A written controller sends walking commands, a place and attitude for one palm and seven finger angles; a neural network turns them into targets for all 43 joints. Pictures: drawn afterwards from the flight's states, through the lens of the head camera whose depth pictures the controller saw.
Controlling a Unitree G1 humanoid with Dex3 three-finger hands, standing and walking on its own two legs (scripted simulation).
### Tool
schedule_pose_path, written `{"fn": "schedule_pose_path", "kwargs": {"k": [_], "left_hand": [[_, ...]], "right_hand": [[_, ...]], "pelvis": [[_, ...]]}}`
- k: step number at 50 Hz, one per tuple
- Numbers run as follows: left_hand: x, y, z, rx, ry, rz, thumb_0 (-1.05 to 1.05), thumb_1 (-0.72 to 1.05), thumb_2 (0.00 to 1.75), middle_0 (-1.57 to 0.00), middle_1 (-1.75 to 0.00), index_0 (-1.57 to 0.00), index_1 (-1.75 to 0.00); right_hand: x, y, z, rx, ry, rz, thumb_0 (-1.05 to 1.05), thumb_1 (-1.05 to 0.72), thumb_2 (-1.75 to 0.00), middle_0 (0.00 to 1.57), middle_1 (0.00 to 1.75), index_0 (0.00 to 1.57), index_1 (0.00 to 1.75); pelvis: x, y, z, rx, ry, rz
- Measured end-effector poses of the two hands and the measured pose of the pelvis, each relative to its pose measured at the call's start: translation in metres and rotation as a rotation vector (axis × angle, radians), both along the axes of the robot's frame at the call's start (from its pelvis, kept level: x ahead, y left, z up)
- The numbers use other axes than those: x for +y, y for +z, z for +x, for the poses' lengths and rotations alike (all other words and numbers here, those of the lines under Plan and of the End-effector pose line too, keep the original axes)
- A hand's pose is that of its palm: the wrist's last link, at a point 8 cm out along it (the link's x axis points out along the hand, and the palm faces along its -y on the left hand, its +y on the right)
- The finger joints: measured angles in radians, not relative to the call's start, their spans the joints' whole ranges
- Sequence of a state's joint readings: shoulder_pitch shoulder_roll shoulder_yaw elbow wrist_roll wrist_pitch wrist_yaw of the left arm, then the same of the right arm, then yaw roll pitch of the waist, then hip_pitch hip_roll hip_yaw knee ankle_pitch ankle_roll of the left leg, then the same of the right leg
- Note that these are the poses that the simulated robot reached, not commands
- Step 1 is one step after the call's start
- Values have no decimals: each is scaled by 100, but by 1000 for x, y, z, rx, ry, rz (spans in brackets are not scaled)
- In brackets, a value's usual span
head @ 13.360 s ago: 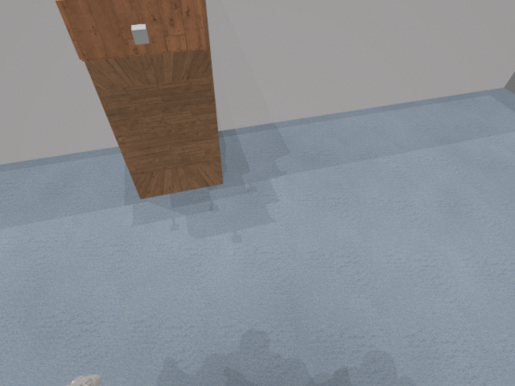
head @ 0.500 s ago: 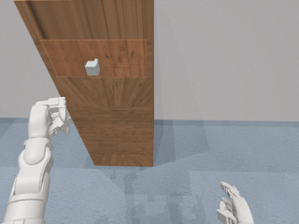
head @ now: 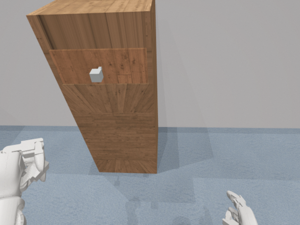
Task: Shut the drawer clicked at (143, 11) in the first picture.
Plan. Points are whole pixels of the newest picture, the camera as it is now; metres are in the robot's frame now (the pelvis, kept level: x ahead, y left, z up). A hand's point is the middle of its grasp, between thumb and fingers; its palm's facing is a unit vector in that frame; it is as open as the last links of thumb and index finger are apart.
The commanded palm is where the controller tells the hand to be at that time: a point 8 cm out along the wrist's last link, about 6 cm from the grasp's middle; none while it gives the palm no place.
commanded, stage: draw the hand back to the body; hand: left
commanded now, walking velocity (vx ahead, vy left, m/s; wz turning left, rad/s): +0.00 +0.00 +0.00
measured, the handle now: (98, 72) +0.63 +0.29 +0.11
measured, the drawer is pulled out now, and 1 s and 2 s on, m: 0.00 0.00 0.00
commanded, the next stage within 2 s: step back with the hand held close in 0.18 s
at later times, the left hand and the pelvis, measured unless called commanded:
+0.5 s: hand (35, 164) +0.19 +0.26 +0.15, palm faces +0.37 -0.82 -0.44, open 3.2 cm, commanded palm +0.12 +0.30 +0.17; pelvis +0.00 +0.02 +0.00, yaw +0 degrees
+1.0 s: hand (11, 194) +0.12 +0.28 +0.15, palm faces +0.38 -0.82 -0.44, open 3.2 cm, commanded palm +0.06 +0.32 +0.17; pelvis -0.07 +0.04 -0.02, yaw +0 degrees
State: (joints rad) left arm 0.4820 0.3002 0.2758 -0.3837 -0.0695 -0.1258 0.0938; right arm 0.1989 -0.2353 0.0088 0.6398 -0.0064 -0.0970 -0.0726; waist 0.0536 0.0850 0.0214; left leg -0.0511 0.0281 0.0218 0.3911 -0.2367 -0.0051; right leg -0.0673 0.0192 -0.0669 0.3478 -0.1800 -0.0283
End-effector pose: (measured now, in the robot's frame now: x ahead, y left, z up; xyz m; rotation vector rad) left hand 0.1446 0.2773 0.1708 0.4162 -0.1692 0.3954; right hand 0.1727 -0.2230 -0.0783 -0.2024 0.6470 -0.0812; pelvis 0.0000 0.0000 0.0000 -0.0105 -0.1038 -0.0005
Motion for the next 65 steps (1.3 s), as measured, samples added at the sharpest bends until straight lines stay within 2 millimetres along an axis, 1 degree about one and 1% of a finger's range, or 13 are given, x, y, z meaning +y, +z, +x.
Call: {"fn": "schedule_pose_path", "kwargs": {"k": [3, 6, 17, 21, 26, 31, 37, 44, 50, 55, 59, 63, 65], "left_hand": [[0, 2, -14, 6, 11, 20, 1, 89, 89, -140, -160, -141, -160], [3, 2, -20, 5, 29, 24, 1, 89, 89, -140, -160, -141, -160], [11, 3, -8, -21, 28, 12, 1, 89, 89, -140, -160, -141, -160], [20, 10, -3, -29, 8, 71, 1, 89, 89, -140, -160, -141, -160], [25, -1, 2, 47, -33, 84, 1, 89, 89, -140, -160, -141, -160], [32, -7, -2, 93, -64, 102, 1, 89, 89, -140, -160, -140, -160], [39, -3, -17, 60, -70, 143, 1, 89, 89, -140, -160, -140, -160], [36, -3, -41, -10, -67, 149, 1, 89, 89, -140, -160, -140, -160], [37, -4, -62, -77, -71, 131, 1, 89, 89, -140, -160, -141, -160], [46, -5, -73, -113, -73, 125, 1, 89, 89, -140, -160, -141, -160], [54, 2, -83, -117, -59, 162, 1, 89, 89, -140, -160, -141, -160], [53, 7, -97, -125, -52, 182, 1, 89, 89, -140, -160, -141, -160], [47, 4, -102, -114, -64, 177, 1, 89, 89, -140, -160, -141, -160]], "right_hand": [[2, 4, 4, -28, 6, -2, 2, -90, -90, 20, 30, 20, 30], [6, 6, 8, -43, 19, -6, 2, -90, -90, 20, 30, 20, 30], [26, 7, 11, -48, 48, 8, 2, -90, -90, 20, 30, 20, 30], [25, 6, 6, -7, 28, 5, 2, -90, -90, 20, 30, 20, 30], [17, 0, -7, 66, -29, -21, 2, -90, -90, 20, 30, 20, 30], [14, -3, -21, 113, -77, -48, 2, -90, -90, 20, 30, 20, 30], [20, -1, -32, 93, -84, -54, 2, -90, -90, 20, 30, 20, 30], [30, 0, -46, 32, -59, -41, 2, -90, -90, 20, 30, 20, 30], [30, -2, -71, 31, -57, -63, 2, -90, -90, 20, 30, 20, 30], [29, -4, -98, 57, -84, -101, 2, -90, -90, 20, 30, 20, 30], [32, -3, -116, 72, -90, -98, 2, -90, -90, 20, 30, 20, 30], [37, -4, -124, 79, -52, -84, 2, -90, -90, 20, 30, 20, 30], [37, -7, -125, 78, -29, -75, 2, -90, -90, 20, 30, 20, 30]], "pelvis": [[0, 0, 0, -2, 1, -2], [1, 0, -2, -5, 8, -4], [8, 0, -1, 0, 8, -3], [13, 0, -1, 48, 9, -12], [23, -1, -4, 95, 6, -8], [32, -4, -12, 114, 3, -1], [36, -9, -27, 115, -2, 7], [36, -17, -50, 108, -4, 4], [39, -21, -68, 108, -3, -14], [46, -23, -81, 103, 0, -30], [46, -18, -88, 105, 32, -47], [41, -16, -95, 145, 31, -42], [38, -18, -104, 167, 9, -25]]}}
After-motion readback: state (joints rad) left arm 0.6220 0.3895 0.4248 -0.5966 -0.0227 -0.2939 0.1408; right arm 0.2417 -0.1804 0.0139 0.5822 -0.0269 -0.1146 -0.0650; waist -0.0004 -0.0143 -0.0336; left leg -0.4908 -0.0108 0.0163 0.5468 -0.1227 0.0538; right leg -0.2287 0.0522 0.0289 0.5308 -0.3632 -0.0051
